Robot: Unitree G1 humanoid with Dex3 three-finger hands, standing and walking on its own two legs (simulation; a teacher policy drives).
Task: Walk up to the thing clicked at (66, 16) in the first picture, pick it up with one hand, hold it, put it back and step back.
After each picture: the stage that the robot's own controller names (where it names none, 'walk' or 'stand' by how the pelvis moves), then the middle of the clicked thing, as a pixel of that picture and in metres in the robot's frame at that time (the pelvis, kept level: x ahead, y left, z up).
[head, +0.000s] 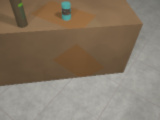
stand; (66, 11) +1.06 +0.08 -0.12
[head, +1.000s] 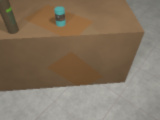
walk; (60, 16) +0.96 +0.14 -0.10
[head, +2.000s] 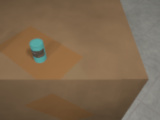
walk; (38, 51) +0.61 +0.24 -0.11
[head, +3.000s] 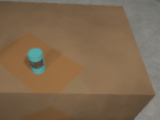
stand; (37, 61) +0.54 +0.20 -0.09
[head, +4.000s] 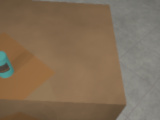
stand; (2, 65) +0.50 +0.36 -0.10
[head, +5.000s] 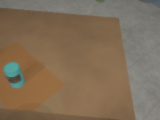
stand; (14, 75) +0.48 +0.30 -0.12
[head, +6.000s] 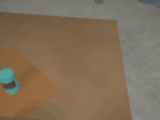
stand; (9, 81) +0.46 +0.32 -0.13
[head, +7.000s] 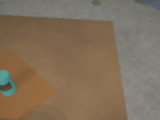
stand; (5, 83) +0.46 +0.34 -0.13
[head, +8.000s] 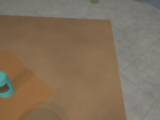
stand; (2, 84) +0.44 +0.35 -0.13
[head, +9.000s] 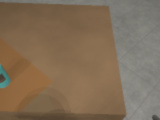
go down; out of the picture +0.46 +0.36 -0.11
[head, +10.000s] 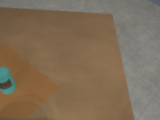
go down; (4, 80) +0.44 +0.33 -0.11
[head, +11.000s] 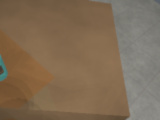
go down; out of the picture +0.45 +0.32 -0.09
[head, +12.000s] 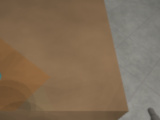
go down; out of the picture +0.45 +0.33 -0.08
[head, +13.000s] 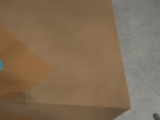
go down; out of the picture +0.46 +0.32 -0.07
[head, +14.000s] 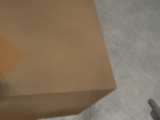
close in; out of the picture +0.47 +0.35 -0.02
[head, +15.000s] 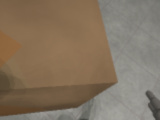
close; out of the picture +0.50 +0.33 +0.00
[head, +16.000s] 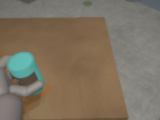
lift; (28, 74) +0.31 +0.15 +0.14
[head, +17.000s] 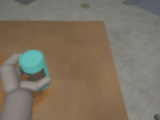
hold; (36, 71) +0.34 +0.14 +0.12
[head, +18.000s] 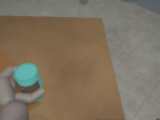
hold; (30, 83) +0.33 +0.16 +0.07
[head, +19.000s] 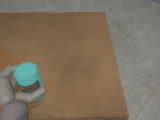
hold; (31, 82) +0.32 +0.16 +0.07
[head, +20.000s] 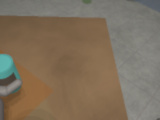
crouch; (6, 75) +0.33 +0.22 +0.11
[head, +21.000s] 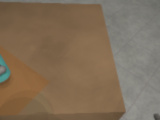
lower; out of the picture +0.40 +0.26 +0.07
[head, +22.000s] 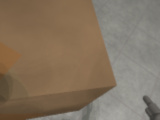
lower; out of the picture +0.45 +0.31 -0.01
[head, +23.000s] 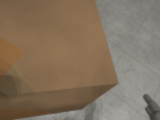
lower; out of the picture +0.44 +0.32 +0.00
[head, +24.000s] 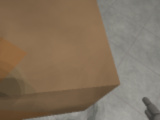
lower; out of the picture +0.44 +0.31 +0.00
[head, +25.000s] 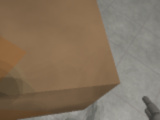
lower; out of the picture +0.44 +0.31 -0.01
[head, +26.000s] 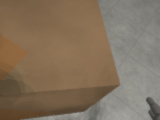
open; out of the picture +0.45 +0.32 -0.01
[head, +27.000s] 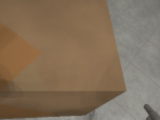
sink last; out of the picture +0.45 +0.30 -0.02
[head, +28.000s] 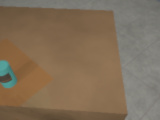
walk; (5, 74) +0.46 +0.34 -0.07
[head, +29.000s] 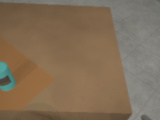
stand; (3, 76) +0.43 +0.32 -0.06
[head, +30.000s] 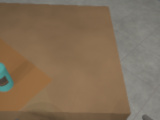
stand; (1, 77) +0.43 +0.33 -0.06
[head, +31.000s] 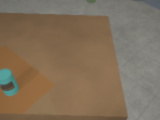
stand; (7, 82) +0.45 +0.32 -0.10
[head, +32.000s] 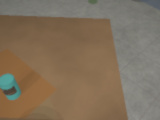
stand; (10, 87) +0.43 +0.32 -0.13
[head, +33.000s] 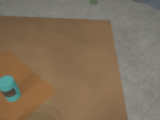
stand; (9, 88) +0.43 +0.31 -0.13
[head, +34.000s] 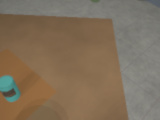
stand; (9, 89) +0.42 +0.31 -0.13
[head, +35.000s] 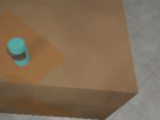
walk; (19, 52) +0.51 +0.23 -0.10
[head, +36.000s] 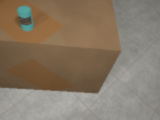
walk; (25, 18) +0.75 +0.28 -0.11
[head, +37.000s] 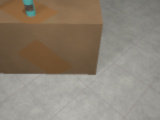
stand; (29, 7) +1.07 +0.39 -0.10
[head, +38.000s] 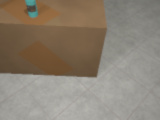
stand; (31, 7) +1.04 +0.31 -0.11
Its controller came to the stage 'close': yes
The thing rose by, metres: 0.26
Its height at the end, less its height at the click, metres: +0.00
